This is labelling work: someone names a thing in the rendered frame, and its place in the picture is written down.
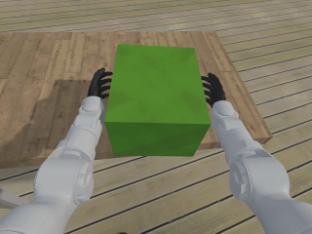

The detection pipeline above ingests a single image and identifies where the right robot upper arm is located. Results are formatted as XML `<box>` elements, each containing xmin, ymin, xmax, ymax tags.
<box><xmin>229</xmin><ymin>157</ymin><xmax>312</xmax><ymax>234</ymax></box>

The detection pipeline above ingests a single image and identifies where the right robot hand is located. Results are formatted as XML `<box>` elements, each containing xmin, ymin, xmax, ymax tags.
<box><xmin>201</xmin><ymin>72</ymin><xmax>226</xmax><ymax>108</ymax></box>

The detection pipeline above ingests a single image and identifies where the carton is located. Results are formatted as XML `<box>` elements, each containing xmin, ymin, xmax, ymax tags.
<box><xmin>104</xmin><ymin>44</ymin><xmax>212</xmax><ymax>157</ymax></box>

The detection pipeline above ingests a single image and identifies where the left robot hand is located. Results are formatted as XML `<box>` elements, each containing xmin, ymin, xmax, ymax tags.
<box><xmin>87</xmin><ymin>67</ymin><xmax>113</xmax><ymax>99</ymax></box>

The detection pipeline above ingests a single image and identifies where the robot left forearm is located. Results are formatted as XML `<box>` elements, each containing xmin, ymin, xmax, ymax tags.
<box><xmin>33</xmin><ymin>96</ymin><xmax>105</xmax><ymax>196</ymax></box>

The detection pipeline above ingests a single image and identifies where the robot right forearm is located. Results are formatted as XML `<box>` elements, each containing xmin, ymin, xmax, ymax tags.
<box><xmin>211</xmin><ymin>100</ymin><xmax>291</xmax><ymax>192</ymax></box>

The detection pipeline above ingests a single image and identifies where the table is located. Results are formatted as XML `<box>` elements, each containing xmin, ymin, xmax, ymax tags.
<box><xmin>0</xmin><ymin>31</ymin><xmax>273</xmax><ymax>208</ymax></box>

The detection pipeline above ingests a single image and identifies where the left robot upper arm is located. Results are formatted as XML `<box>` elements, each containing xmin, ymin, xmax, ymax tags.
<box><xmin>0</xmin><ymin>158</ymin><xmax>94</xmax><ymax>234</ymax></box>

